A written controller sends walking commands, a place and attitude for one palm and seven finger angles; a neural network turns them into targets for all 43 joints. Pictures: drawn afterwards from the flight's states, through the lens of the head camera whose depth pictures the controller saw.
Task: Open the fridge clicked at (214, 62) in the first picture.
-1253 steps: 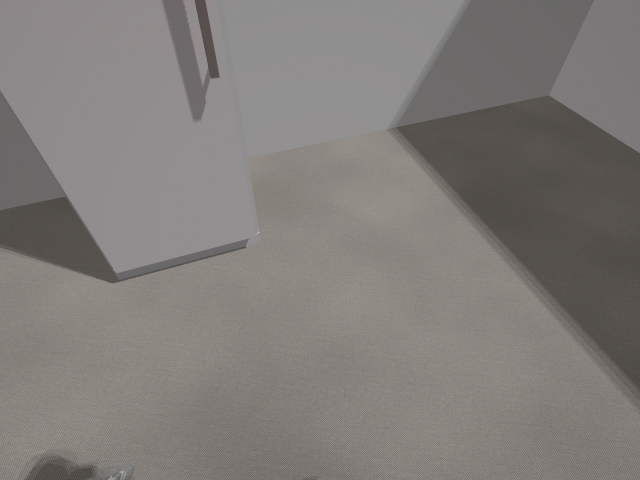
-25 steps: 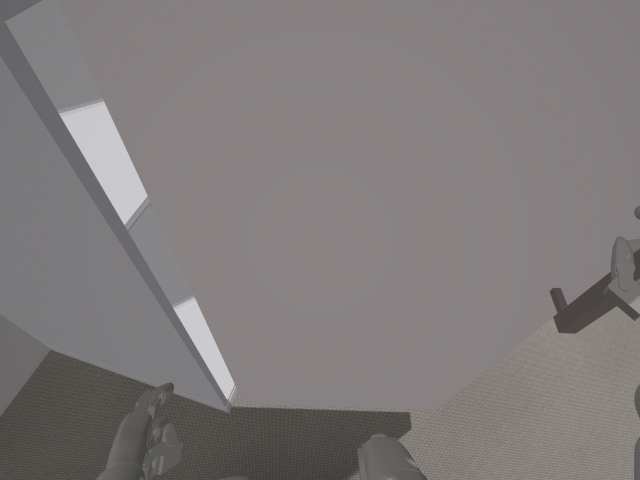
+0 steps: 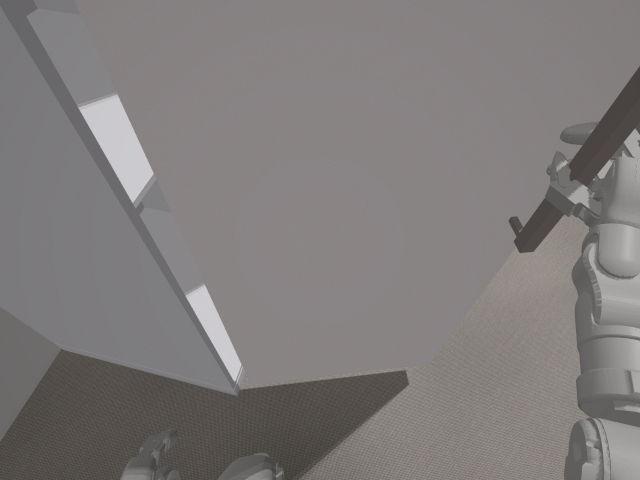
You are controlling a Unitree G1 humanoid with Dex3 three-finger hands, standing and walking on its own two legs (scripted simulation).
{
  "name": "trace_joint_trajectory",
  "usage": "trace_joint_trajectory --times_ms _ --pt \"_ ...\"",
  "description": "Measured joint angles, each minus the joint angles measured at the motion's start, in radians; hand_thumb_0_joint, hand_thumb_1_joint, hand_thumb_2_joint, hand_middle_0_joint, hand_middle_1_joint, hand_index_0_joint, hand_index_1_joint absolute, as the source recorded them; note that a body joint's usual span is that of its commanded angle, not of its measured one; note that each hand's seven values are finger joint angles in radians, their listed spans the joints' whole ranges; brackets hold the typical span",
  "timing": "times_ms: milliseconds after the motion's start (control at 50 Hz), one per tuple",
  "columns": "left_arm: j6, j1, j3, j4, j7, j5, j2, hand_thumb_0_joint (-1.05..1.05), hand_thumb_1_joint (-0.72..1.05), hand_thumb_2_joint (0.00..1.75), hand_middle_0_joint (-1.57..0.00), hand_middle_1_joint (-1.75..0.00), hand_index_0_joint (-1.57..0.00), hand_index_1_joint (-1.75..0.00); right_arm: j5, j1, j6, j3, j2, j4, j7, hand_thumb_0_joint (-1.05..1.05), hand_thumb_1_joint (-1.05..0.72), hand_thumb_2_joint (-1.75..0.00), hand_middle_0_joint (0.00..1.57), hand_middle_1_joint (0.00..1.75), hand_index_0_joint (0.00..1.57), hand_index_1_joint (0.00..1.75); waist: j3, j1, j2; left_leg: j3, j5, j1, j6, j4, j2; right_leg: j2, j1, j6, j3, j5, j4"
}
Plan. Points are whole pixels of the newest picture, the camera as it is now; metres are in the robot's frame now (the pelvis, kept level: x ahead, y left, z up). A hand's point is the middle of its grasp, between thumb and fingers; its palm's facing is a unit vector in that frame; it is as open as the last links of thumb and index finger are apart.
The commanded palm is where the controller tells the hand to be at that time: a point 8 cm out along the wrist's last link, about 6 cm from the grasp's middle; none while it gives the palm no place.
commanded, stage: stop walking and hold the door back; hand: right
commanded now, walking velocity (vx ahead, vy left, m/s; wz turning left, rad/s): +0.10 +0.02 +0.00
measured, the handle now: (598, 124) +0.46 -0.27 +0.21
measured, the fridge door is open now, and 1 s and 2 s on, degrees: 70 71 70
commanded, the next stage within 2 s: loosen the grip on the handle in 0.82 s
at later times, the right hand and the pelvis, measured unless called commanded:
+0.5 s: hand (557, 177) +0.43 -0.25 +0.15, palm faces +0.31 +0.93 -0.20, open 5.6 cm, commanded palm +0.38 -0.30 +0.14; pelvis +0.01 -0.02 +0.00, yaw +2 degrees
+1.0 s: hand (576, 193) +0.41 -0.26 +0.15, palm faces +0.20 +0.94 -0.27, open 6.1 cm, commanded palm +0.35 -0.30 +0.15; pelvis -0.01 -0.04 +0.00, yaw +4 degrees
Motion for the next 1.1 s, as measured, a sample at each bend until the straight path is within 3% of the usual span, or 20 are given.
trace_joint_trajectory --times_ms 100,120,160,220,260,320,420,480,520,640,780,920,960,980,1040,1100 --pt "0.003 0.047 -0.036 0.04 0.001 0.003 -0.024 0.01 0.9 0.9 -0.2 -0.3 -0.2 -0.3 0.008 -0.052 0.011 -0.004 -0.046 0.082 0.015 -0.08 -0.64 -0.76 0.46 1.4 0.42 1.4 0.013 -0.018 0.0 0.011 0.089 0.132 0.011 -0.281 -0.016 -0.001 -0.02 0.023 -0.008 -0.035 0.066" --pt "0.005 0.046 -0.037 0.046 -0.001 0.003 -0.019 0.01 0.9 0.9 -0.2 -0.3 -0.2 -0.3 0.005 -0.061 0.01 -0.013 -0.058 0.102 0.018 -0.09 -0.64 -0.76 0.46 1.4 0.42 1.4 0.013 -0.016 -0.006 0.009 0.116 0.151 0.048 -0.32 -0.023 -0.005 -0.038 0.028 -0.009 -0.057 0.108" --pt "0.01 0.02 -0.022 0.067 -0.004 0.003 0.003 0.01 0.9 0.9 -0.21 -0.3 -0.21 -0.3 -0.002 -0.073 0.002 -0.042 -0.068 0.148 0.016 -0.1 -0.63 -0.76 0.46 1.4 0.41 1.4 0.026 0.004 -0.039 0.019 0.109 0.149 0.092 -0.298 -0.038 -0.009 -0.09 0.031 0.019 -0.128 0.252" --pt "-0.002 -0.003 0.003 0.083 -0.005 0.0 0.038 0.01 0.9 0.9 -0.21 -0.3 -0.21 -0.3 -0.008 -0.088 0.001 -0.072 -0.066 0.211 0.016 -0.1 -0.63 -0.76 0.46 1.4 0.41 1.4 0.035 0.028 -0.037 0.013 0.11 0.174 0.092 -0.317 -0.024 0.026 -0.165 0.043 0.045 -0.176 0.466" --pt "-0.012 -0.013 0.01 0.08 -0.002 0.004 0.063 0.01 0.91 0.9 -0.2 -0.3 -0.2 -0.3 -0.018 -0.083 -0.01 -0.096 -0.066 0.241 0.025 -0.1 -0.63 -0.77 0.46 1.4 0.41 1.4 0.027 0.046 -0.024 0.006 0.124 0.192 0.085 -0.344 -0.01 0.027 -0.188 0.047 0.034 -0.155 0.495" --pt "-0.022 -0.021 0.021 0.06 0.005 0.01 0.099 0.01 0.91 0.9 -0.2 -0.3 -0.2 -0.3 -0.027 -0.062 -0.032 -0.119 -0.066 0.26 0.038 -0.09 -0.64 -0.77 0.46 1.4 0.43 1.4 0.008 0.063 -0.005 -0.008 0.142 0.206 0.076 -0.378 0.005 0.015 -0.187 0.048 0.017 -0.116 0.422" --pt "-0.027 -0.03 0.045 0.022 0.013 0.016 0.139 0.01 0.91 0.9 -0.2 -0.3 -0.2 -0.3 -0.037 -0.021 -0.048 -0.117 -0.047 0.211 0.047 -0.07 -0.64 -0.78 0.46 1.4 0.44 1.4 -0.019 0.066 0.011 -0.03 0.157 0.21 0.058 -0.402 0.009 -0.003 -0.129 0.046 0.005 -0.045 0.223" --pt "-0.021 -0.032 0.055 -0.003 0.013 0.017 0.149 0.01 0.91 0.9 -0.2 -0.3 -0.2 -0.3 -0.031 0.028 -0.052 -0.101 -0.027 0.128 0.046 -0.06 -0.64 -0.78 0.46 1.4 0.45 1.4 -0.036 0.072 0.002 -0.034 0.151 0.207 0.041 -0.393 -0.002 -0.01 -0.057 0.045 0.006 0.07 0.067" --pt "-0.01 -0.039 0.061 -0.009 0.014 0.016 0.133 0.01 0.91 0.9 -0.2 -0.3 -0.2 -0.3 -0.027 0.066 -0.054 -0.084 -0.02 0.059 0.046 -0.05 -0.65 -0.78 0.46 1.4 0.45 1.4 -0.045 0.076 0.014 -0.042 0.141 0.2 0.028 -0.377 0.0 -0.006 -0.025 0.027 -0.004 0.038 0.014" --pt "0.002 -0.039 0.021 -0.056 0.0 0.026 0.038 0.01 0.91 0.9 -0.2 -0.3 -0.2 -0.3 -0.02 0.177 -0.061 -0.057 -0.026 -0.11 0.044 -0.05 -0.65 -0.75 0.46 1.4 0.42 1.4 -0.064 0.063 0.059 -0.06 0.129 0.187 0.017 -0.369 0.011 0.002 -0.042 0.005 -0.047 0.029 0.026" --pt "0.015 -0.045 -0.027 -0.031 -0.004 0.029 -0.023 0.01 0.9 0.9 -0.2 -0.3 -0.2 -0.3 -0.011 0.242 -0.062 -0.043 -0.013 -0.181 0.039 -0.07 -0.65 -0.74 0.46 1.4 0.42 1.4 -0.061 0.045 0.019 -0.058 0.152 0.189 0.014 -0.39 -0.007 -0.019 -0.064 0.008 -0.046 0.013 0.063" --pt "0.018 -0.03 -0.026 0.015 0.01 0.03 -0.007 0.01 0.9 0.9 -0.21 -0.3 -0.21 -0.3 -0.011 0.216 -0.063 -0.009 -0.001 -0.116 0.043 -0.1 -0.65 -0.76 0.46 1.4 0.43 1.4 -0.08 0.023 0.005 -0.062 0.164 0.192 0.008 -0.403 0.0 -0.011 -0.058 0.0 -0.05 0.028 0.044" --pt "-0.003 -0.027 0.011 0.02 -0.013 0.049 -0.008 0.01 0.9 0.9 -0.21 -0.3 -0.21 -0.3 -0.081 0.131 -0.043 -0.036 -0.016 -0.063 0.11 -0.11 -0.6 -0.75 0.47 1.4 0.43 1.4 -0.059 0.005 0.019 -0.064 0.171 0.184 0.015 -0.398 -0.001 -0.011 -0.061 0.001 -0.053 0.037 0.041" --pt "-0.017 -0.02 0.027 0.019 -0.025 0.05 -0.006 0.01 0.9 0.9 -0.21 -0.3 -0.21 -0.3 -0.09 0.078 -0.021 -0.036 -0.028 -0.023 0.137 -0.11 -0.57 -0.75 0.49 1.41 0.43 1.4 -0.062 0.007 0.028 -0.058 0.171 0.166 0.021 -0.388 0.006 -0.005 -0.077 0.003 -0.046 0.047 0.038" --pt "-0.043 -0.001 0.044 0.006 -0.058 0.049 0.02 0.01 0.9 0.9 -0.2 -0.3 -0.21 -0.3 -0.043 0.039 -0.001 -0.089 -0.026 0.01 0.169 -0.08 -0.51 -0.73 0.5 1.42 0.44 1.4 -0.085 0.018 0.037 -0.053 0.175 0.127 0.023 -0.373 0.012 0.001 -0.109 0.009 -0.041 0.069 0.032" --pt "-0.042 0.013 0.046 -0.015 -0.074 0.043 0.049 0.01 0.9 0.9 -0.2 -0.3 -0.2 -0.3 -0.036 0.063 -0.03 -0.099 -0.032 0.008 0.129 -0.05 -0.4 -0.68 0.49 1.41 0.39 1.37 -0.103 0.035 0.04 -0.054 0.169 0.096 0.026 -0.344 0.009 -0.003 -0.134 0.008 -0.043 0.065 0.052"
